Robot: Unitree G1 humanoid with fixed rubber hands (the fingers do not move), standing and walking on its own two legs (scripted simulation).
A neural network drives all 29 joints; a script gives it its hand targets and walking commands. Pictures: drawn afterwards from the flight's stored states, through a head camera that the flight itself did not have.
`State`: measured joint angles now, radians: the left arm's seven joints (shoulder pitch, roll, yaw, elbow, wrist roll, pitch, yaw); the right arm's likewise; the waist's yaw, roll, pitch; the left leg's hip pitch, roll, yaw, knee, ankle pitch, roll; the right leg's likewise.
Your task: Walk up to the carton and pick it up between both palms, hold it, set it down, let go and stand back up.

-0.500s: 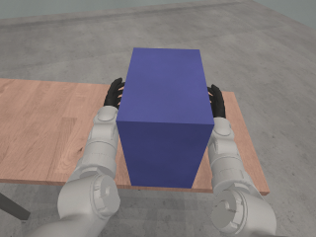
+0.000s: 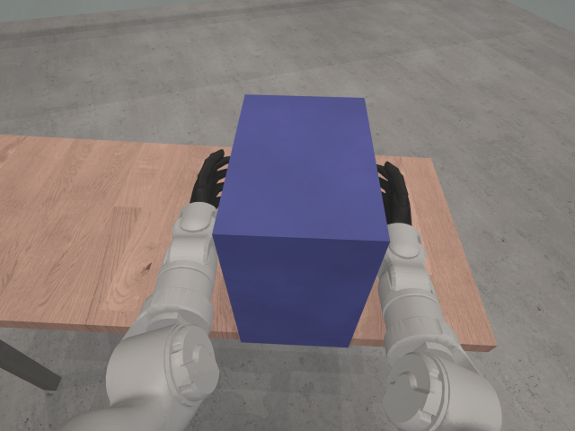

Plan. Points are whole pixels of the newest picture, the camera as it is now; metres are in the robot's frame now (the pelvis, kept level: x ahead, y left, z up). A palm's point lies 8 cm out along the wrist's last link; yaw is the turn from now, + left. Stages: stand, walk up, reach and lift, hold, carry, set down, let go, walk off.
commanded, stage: set down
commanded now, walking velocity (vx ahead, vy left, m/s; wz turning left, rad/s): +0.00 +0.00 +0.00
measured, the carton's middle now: (299, 227) +0.42 +0.00 +0.04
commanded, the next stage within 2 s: none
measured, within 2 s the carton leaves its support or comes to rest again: rests again in 1.62 s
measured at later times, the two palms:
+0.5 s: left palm (207, 209) +0.43 +0.13 +0.08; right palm (393, 226) +0.40 -0.14 +0.08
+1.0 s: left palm (211, 208) +0.43 +0.13 +0.07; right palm (395, 227) +0.40 -0.14 +0.07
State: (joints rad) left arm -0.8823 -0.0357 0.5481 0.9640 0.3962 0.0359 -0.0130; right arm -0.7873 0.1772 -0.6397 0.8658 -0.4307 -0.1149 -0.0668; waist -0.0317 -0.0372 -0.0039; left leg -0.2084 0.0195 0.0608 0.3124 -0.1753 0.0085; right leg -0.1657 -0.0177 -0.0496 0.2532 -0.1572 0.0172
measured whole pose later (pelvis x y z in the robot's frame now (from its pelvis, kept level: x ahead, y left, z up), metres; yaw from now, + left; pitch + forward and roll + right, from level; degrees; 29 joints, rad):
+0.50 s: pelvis +0.00 +0.00 +0.00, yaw +0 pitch +6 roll -1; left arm -0.88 -0.05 0.57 0.98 0.43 -0.02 -0.02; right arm -0.77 0.19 -0.69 0.87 -0.48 -0.17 -0.05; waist -0.03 -0.04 0.00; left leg -0.24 0.02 0.07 0.31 -0.17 0.01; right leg -0.20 -0.02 -0.06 0.25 -0.15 0.02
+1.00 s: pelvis +0.00 +0.00 +0.00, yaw +0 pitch +6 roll +0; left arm -0.89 -0.07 0.62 0.95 0.48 -0.03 -0.04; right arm -0.76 0.19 -0.68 0.84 -0.49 -0.18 -0.04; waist -0.03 -0.04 0.02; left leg -0.23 0.02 0.08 0.30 -0.16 0.01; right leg -0.19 -0.02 -0.06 0.25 -0.15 0.02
